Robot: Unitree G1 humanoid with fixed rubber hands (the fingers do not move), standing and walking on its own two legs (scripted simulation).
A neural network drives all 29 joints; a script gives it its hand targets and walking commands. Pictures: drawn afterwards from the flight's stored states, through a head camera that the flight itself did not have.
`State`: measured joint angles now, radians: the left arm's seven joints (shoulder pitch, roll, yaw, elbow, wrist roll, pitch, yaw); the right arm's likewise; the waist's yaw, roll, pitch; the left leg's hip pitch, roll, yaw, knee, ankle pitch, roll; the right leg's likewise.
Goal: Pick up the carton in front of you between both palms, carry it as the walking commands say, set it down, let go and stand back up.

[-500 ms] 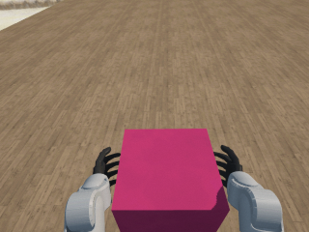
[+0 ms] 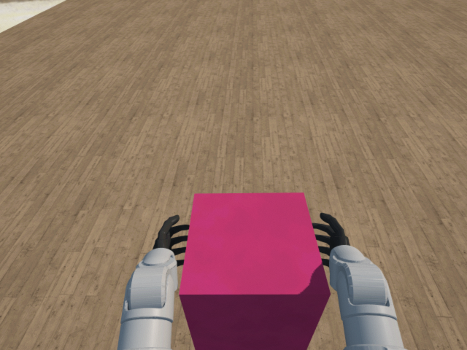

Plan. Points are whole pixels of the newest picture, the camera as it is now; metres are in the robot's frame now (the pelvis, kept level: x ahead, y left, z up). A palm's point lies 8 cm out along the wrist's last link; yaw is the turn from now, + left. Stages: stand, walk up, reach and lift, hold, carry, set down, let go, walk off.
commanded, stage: carry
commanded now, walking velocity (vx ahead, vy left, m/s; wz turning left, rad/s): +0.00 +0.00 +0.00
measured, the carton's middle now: (249, 275) +0.28 +0.00 -0.04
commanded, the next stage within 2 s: hold in 0.60 s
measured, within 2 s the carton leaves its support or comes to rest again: neither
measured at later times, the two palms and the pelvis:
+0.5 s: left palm (164, 252) +0.29 +0.15 +0.04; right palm (336, 250) +0.29 -0.15 +0.04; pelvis +0.00 +0.00 +0.00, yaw +0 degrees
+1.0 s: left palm (150, 272) +0.24 +0.16 +0.05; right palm (328, 252) +0.28 -0.13 +0.05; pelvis -0.03 -0.02 +0.01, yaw +6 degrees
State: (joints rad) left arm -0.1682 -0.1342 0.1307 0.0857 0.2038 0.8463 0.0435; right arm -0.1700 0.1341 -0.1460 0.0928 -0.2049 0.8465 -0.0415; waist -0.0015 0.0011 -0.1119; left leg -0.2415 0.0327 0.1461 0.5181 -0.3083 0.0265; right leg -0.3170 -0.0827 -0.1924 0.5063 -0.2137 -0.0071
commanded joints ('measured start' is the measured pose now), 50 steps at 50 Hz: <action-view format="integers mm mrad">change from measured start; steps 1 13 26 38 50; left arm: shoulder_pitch -479 -559 -549 -475 -768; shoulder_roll -731 -911 -897 -905 -908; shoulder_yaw -452 -559 -521 -459 -356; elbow -6 1 13 36 232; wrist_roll -180 -230 -217 -172 -144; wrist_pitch -118 -189 -150 -183 -197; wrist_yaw -172 -234 -234 -220 -286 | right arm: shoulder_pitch -499 -576 -562 -526 -724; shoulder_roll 706 885 873 885 944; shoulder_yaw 464 573 536 535 362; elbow -19 -14 -5 -41 200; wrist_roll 192 240 224 221 126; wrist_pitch -120 -191 -149 -167 -177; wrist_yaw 179 238 237 250 255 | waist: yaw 1 0 1 17 -14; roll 3 1 -1 22 -1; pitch -211 -284 -243 -189 -7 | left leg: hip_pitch -1 34 20 282 37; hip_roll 125 123 123 -84 -83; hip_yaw -114 -112 -114 -270 -242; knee -103 -67 -77 -149 -178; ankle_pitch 190 254 247 536 -9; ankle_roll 8 10 11 -18 11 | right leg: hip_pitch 142 164 143 315 315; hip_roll -93 -98 -97 177 153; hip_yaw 110 114 114 274 262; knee -55 -33 -40 -102 -118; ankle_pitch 145 209 190 367 -38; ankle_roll -5 -9 -5 5 -21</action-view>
